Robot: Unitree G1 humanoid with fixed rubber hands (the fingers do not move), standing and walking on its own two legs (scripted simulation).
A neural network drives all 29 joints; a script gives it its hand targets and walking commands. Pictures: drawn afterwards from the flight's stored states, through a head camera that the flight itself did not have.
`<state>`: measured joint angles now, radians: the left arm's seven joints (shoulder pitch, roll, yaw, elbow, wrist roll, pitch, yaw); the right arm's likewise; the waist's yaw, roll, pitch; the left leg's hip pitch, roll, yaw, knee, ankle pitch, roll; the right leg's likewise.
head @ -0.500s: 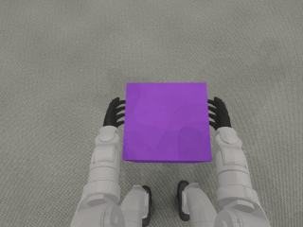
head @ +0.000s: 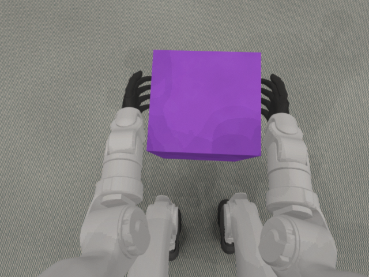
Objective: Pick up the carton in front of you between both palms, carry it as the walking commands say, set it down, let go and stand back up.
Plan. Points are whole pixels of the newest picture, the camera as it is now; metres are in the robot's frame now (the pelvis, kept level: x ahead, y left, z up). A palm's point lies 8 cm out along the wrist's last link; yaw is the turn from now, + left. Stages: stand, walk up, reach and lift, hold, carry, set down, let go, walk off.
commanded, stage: set down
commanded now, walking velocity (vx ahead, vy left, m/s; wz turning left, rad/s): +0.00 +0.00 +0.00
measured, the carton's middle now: (202, 116) +0.46 -0.01 -0.16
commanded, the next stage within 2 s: none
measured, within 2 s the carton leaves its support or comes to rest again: rests again in 1.32 s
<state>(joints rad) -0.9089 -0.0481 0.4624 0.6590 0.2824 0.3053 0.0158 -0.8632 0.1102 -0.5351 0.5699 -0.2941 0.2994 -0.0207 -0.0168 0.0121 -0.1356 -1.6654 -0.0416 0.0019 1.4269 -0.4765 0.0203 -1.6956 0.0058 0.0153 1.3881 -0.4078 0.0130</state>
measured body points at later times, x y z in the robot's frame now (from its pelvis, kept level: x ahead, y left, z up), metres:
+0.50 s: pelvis -0.02 +0.00 -0.12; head +0.31 +0.00 +0.18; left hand +0.52 +0.14 -0.25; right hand +0.49 -0.16 -0.25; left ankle +0.07 +0.10 -0.56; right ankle +0.09 -0.13 -0.56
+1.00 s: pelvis -0.02 +0.00 -0.21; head +0.35 +0.04 +0.05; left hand +0.55 +0.14 -0.38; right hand +0.53 -0.16 -0.36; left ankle +0.07 +0.10 -0.56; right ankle +0.09 -0.13 -0.56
